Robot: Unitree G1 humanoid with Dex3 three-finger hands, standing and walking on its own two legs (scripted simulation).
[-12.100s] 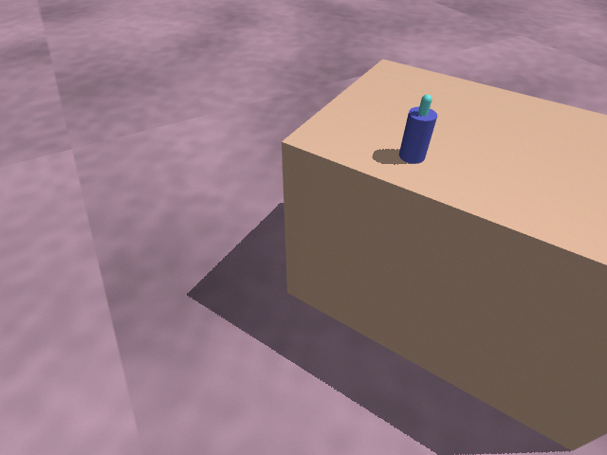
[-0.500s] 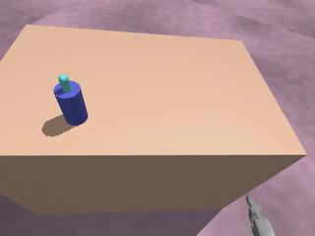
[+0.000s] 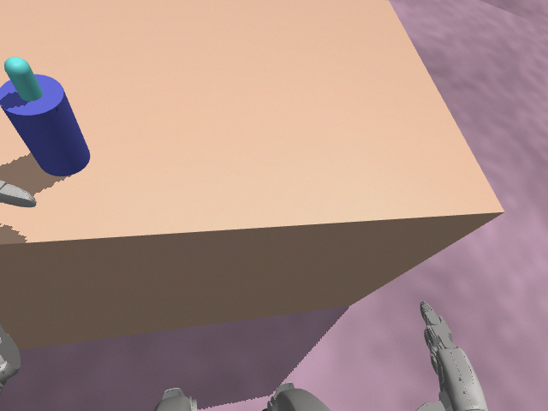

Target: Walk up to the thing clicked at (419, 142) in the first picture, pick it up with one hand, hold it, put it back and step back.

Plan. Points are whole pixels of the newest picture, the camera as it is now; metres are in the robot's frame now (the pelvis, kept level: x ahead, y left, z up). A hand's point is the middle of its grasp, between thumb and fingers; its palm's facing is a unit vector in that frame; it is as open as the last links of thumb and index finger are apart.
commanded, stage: close in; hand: left
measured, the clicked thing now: (43, 116) +0.51 +0.24 +0.08
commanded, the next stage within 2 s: rest palm in 0.40 s
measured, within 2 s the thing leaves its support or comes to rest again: leaves its support in 1.84 s
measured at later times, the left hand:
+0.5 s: hand (37, 150) +0.49 +0.25 +0.05, palm faces +0.22 -0.98 +0.03, open 17.5 cm
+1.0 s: hand (52, 139) +0.50 +0.24 +0.05, palm faces +0.25 -0.97 +0.02, open 16.5 cm
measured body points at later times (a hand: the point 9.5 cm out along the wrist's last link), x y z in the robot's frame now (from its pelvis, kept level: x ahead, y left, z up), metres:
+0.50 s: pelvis +0.01 -0.01 +0.00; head +0.12 +0.04 +0.43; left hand +0.47 +0.30 +0.05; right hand +0.16 -0.26 -0.02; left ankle +0.02 +0.10 -0.67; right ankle +0.00 -0.14 -0.67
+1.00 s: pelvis +0.00 +0.00 -0.01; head +0.12 +0.04 +0.42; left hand +0.48 +0.29 +0.06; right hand +0.16 -0.26 -0.02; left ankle +0.02 +0.10 -0.67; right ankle +0.00 -0.14 -0.67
